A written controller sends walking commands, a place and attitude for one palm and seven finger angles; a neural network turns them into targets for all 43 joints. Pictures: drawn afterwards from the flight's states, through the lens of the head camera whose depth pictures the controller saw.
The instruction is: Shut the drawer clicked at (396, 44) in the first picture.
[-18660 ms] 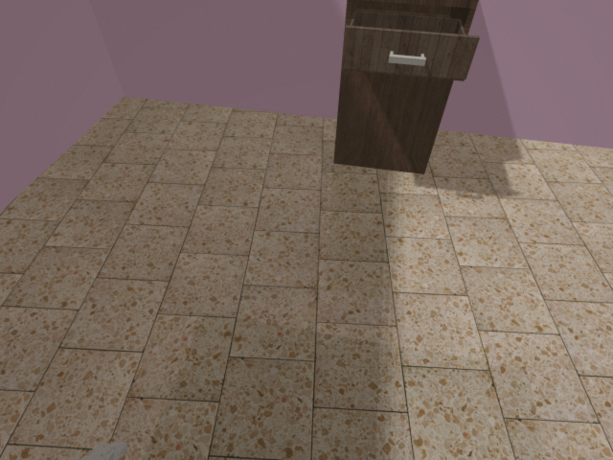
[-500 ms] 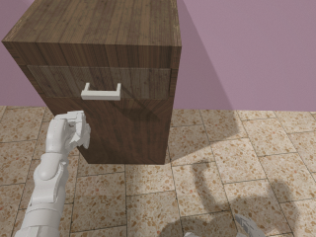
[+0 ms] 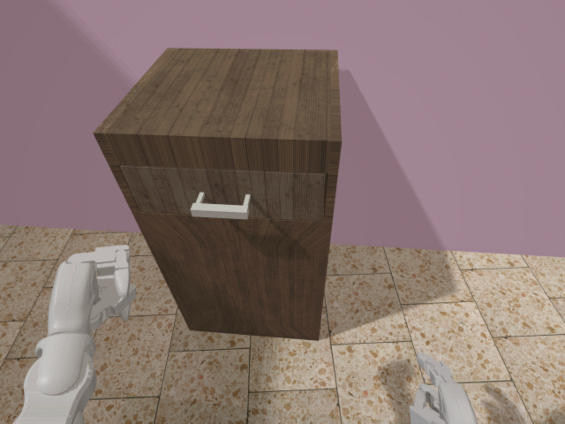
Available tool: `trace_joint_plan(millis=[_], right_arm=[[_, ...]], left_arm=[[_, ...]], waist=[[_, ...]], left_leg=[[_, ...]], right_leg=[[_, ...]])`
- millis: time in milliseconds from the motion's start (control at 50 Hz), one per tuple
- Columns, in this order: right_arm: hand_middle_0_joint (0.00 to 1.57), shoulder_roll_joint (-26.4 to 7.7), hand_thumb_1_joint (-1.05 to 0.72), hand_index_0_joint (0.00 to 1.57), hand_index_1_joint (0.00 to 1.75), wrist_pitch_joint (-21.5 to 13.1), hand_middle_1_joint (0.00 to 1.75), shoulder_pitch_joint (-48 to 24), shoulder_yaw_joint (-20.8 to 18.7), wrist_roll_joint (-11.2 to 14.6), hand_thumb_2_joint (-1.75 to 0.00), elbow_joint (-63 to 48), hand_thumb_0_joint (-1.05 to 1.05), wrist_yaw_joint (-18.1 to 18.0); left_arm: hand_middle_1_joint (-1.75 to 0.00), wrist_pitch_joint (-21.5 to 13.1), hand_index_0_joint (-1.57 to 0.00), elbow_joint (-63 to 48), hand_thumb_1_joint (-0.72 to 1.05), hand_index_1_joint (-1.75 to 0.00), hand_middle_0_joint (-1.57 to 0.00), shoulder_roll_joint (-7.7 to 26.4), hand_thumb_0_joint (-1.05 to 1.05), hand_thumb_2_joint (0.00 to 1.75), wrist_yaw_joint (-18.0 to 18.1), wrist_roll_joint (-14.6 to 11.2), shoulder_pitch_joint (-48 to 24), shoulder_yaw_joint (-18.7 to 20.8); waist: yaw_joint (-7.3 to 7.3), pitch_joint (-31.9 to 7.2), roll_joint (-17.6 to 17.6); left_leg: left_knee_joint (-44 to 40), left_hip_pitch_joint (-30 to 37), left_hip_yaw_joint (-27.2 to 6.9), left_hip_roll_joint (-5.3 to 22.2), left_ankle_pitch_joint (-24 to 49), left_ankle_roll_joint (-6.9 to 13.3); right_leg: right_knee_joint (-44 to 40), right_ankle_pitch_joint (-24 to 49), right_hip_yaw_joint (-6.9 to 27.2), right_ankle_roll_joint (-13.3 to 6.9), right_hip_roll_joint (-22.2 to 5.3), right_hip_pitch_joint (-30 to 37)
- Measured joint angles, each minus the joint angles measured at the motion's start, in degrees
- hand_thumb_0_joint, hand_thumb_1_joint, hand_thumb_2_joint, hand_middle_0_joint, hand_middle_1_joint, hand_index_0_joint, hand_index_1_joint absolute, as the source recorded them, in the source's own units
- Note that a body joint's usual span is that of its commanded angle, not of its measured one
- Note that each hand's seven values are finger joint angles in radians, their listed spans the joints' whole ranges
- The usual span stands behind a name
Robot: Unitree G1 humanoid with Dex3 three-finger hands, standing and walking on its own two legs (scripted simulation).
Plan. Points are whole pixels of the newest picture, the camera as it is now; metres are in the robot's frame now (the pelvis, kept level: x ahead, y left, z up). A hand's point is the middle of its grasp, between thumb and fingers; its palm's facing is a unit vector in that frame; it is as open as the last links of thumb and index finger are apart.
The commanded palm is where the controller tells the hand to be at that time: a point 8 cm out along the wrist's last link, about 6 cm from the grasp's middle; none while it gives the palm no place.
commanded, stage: draw the hand back to the body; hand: left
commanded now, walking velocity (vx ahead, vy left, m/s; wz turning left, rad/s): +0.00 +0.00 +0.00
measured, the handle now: (222, 204) +0.56 +0.19 -0.04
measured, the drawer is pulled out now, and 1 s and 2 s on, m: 0.00 0.00 0.00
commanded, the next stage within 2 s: step back with the hand held close in 0.48 s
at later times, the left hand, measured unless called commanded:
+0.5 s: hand (71, 321) +0.18 +0.23 +0.16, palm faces +0.41 -0.82 -0.39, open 3.3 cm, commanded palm +0.13 +0.27 +0.18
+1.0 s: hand (62, 337) +0.16 +0.24 +0.15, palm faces +0.27 -0.81 -0.52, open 3.3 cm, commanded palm +0.10 +0.29 +0.18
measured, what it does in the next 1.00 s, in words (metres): stands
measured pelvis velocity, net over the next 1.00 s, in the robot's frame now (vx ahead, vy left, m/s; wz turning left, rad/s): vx -0.03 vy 0.01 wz -0.02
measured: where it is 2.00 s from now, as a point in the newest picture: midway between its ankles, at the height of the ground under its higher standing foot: outside the picture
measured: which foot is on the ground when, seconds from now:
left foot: down 0.00-1.00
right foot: down 0.00-1.00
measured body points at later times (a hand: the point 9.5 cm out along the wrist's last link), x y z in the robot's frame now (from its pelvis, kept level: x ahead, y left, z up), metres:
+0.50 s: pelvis -0.01 -0.01 +0.00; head -0.03 -0.03 +0.45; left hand +0.15 +0.28 +0.18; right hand +0.18 -0.23 -0.08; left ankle -0.04 +0.10 -0.74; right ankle +0.00 -0.12 -0.74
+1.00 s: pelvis -0.03 +0.01 +0.00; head -0.01 +0.00 +0.45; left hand +0.14 +0.28 +0.18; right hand +0.12 -0.25 -0.09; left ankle -0.04 +0.10 -0.74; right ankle +0.00 -0.12 -0.74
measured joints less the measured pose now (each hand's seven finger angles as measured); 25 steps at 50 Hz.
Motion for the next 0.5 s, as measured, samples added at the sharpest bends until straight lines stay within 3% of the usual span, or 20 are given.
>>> trace_joint_plan(millis=[320, 500], right_arm=[[0.21, -0.02, -0.9, 0.2, 0.3, -3.0, 0.3, 1.12, -1.47, -1.05, -0.9, 2.14, 0.01, 1.07], [0.21, 0.22, -0.9, 0.2, 0.3, -3.87, 0.3, 0.28, -1.89, -0.97, -0.9, 2.76, 0.01, 0.53]], left_arm=[[-1.6, -1.26, -1.41, -17.57, 0.89, -1.6, -1.41, 2.13, 0.02, 0.9, 0.33, 0.05, 15.17, 7.49], [-1.6, -2.44, -1.41, -15.63, 0.89, -1.6, -1.41, 0.53, 0.01, 0.9, 0.61, 0.38, 14.31, 8.02]], waist=[[1.53, 0.35, 1.19], [1.68, 1.82, 1.18]], left_leg=[[-3.39, 5.2, -0.03, 0.83, 1.01, -0.57], [-2.94, 4.91, -0.12, 0.89, 1.47, -0.66]], right_leg=[[-3.91, 1.27, -0.07, -0.45, 0.98, 5.39], [-3.59, 1.75, -0.18, -0.65, 1.02, 5.18]])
